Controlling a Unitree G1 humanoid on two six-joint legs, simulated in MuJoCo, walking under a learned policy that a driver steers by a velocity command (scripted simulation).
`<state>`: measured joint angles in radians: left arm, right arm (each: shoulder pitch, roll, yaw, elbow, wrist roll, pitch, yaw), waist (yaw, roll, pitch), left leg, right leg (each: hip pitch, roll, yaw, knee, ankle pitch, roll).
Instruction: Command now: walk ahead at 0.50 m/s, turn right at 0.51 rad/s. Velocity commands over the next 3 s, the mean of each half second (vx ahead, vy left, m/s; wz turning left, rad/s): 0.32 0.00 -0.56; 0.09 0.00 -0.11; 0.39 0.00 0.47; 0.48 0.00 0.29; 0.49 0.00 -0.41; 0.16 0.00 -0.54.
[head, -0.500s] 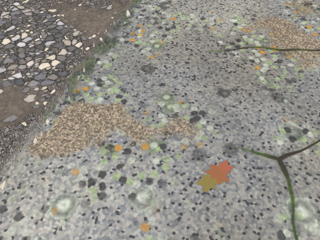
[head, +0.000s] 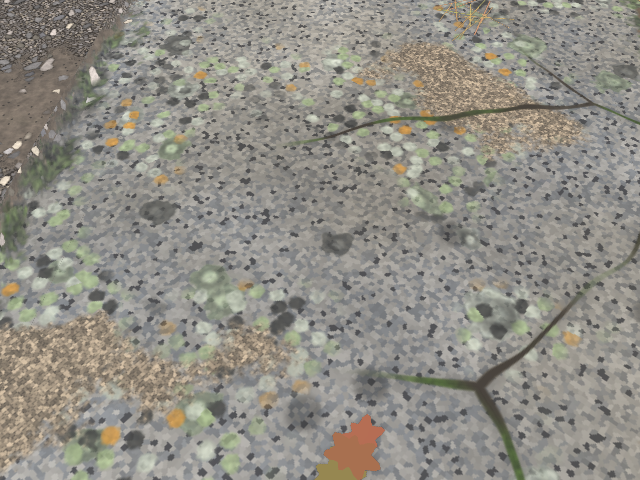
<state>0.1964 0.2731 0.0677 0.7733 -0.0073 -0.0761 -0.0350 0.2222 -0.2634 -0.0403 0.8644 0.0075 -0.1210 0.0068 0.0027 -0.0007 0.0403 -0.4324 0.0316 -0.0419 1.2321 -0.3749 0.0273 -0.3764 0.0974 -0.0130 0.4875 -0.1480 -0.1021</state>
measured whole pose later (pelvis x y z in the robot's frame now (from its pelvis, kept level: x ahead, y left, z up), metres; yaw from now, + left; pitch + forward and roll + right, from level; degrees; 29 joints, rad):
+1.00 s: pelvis +0.26 +0.01 +0.01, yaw -19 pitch +2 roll +0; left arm 0.18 0.22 0.03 0.66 0.01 -0.01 0.02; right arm 0.23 -0.29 -0.06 0.83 0.02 0.02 0.00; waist -0.01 0.02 -0.03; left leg -0.38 0.05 0.02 0.83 -0.46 -0.02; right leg -0.25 -0.01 -0.06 0.48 -0.26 -0.03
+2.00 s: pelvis +0.71 +0.02 +0.00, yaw +6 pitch +2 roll -3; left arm 0.38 0.30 0.07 0.84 -0.03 -0.07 -0.02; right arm 0.06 -0.27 -0.03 0.64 0.02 -0.07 0.03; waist 0.11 0.03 0.02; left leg -0.53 0.07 -0.03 0.56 -0.10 0.02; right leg -0.04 0.00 -0.04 0.32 -0.32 0.02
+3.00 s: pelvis +1.13 +0.00 +0.00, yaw -27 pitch +3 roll +0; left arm 0.17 0.31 0.07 0.67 0.00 0.04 0.02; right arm 0.13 -0.29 -0.05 0.70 -0.01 -0.02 -0.02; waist 0.02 0.02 0.02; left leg -0.49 0.01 -0.10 0.70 -0.24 -0.08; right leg -0.34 0.14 0.17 0.54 -0.23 -0.06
